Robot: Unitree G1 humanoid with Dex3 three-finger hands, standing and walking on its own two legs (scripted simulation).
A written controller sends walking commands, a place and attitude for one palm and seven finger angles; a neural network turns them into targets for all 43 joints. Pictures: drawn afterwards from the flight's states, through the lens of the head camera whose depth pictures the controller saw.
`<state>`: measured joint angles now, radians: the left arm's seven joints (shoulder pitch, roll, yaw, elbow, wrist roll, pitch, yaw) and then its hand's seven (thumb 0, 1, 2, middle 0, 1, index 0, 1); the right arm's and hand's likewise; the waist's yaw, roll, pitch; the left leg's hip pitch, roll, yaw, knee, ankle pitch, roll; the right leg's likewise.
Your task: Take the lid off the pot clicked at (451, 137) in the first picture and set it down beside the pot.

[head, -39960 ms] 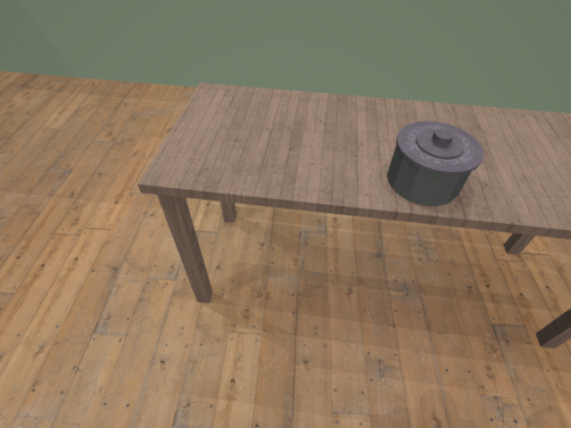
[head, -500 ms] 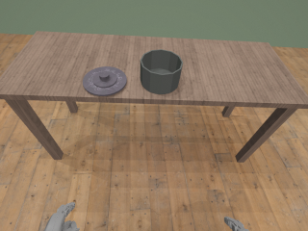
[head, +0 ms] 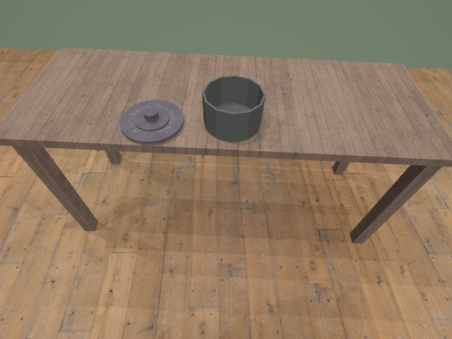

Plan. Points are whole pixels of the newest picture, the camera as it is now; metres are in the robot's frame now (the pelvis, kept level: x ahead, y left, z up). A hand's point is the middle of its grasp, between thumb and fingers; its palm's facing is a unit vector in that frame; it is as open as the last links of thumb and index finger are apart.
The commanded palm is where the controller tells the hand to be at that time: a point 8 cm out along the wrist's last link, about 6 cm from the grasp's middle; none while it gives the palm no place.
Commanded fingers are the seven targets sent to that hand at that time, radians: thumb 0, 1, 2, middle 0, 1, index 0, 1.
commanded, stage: stop stepping back and stand still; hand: left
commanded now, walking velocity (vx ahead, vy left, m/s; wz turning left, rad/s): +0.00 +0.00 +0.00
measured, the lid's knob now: (150, 113) +0.71 +0.27 -0.08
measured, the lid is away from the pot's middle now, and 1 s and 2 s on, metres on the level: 0.25 0.25 0.25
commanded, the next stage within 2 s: let the arm hang, fingers relaxed in 0.38 s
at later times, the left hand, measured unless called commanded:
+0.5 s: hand out of the picture +0.03 +0.16 -0.18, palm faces +0.02 -0.98 -0.18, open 7.3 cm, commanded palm none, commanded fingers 0.00 0.90 0.90 -0.20 -0.30 -0.20 -0.30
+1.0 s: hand out of the picture +0.03 +0.15 -0.18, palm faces +0.02 -0.98 -0.18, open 7.4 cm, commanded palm none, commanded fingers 0.00 0.90 0.90 -0.20 -0.30 -0.20 -0.30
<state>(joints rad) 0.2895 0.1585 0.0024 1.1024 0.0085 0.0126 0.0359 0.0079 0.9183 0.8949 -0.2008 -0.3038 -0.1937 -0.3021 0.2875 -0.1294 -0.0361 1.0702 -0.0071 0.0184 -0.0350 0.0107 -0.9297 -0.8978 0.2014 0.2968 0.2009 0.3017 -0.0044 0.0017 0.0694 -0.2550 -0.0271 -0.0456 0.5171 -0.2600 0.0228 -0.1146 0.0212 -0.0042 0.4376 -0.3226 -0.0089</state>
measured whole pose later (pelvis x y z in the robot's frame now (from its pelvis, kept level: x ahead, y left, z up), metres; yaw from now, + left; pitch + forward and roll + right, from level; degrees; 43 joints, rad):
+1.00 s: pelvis +0.02 -0.01 +0.00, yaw -1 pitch +0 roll +0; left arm 0.27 0.13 0.02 1.11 0.01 0.00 0.05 0.01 0.92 0.89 -0.20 -0.30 -0.19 -0.30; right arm 0.29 -0.11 -0.04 1.11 0.00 0.00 -0.05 0.01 -0.93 -0.90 0.20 0.30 0.20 0.30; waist -0.01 -0.01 0.06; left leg -0.20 -0.02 -0.03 0.49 -0.29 0.01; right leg -0.07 0.03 0.01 0.42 -0.35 -0.02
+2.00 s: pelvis +0.02 -0.02 +0.00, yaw -1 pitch -1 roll +0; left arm 0.29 0.12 0.02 1.11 0.01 0.00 0.05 0.01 0.92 0.89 -0.20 -0.30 -0.19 -0.30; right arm 0.30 -0.10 -0.04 1.12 0.00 0.00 -0.05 0.00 -0.92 -0.90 0.20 0.30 0.20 0.30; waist -0.01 -0.01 0.06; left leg -0.19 -0.01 -0.02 0.48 -0.28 0.00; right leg -0.07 0.03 0.02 0.42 -0.34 -0.03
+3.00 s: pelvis +0.02 -0.01 +0.00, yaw -2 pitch -1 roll +0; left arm 0.29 0.11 0.02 1.12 0.01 0.00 0.05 0.01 0.91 0.89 -0.20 -0.30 -0.19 -0.30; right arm 0.30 -0.10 -0.03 1.12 0.00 0.00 -0.05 0.01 -0.92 -0.90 0.20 0.30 0.20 0.30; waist -0.01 -0.01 0.06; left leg -0.19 -0.02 -0.02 0.47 -0.27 0.01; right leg -0.07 0.03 0.02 0.42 -0.34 -0.02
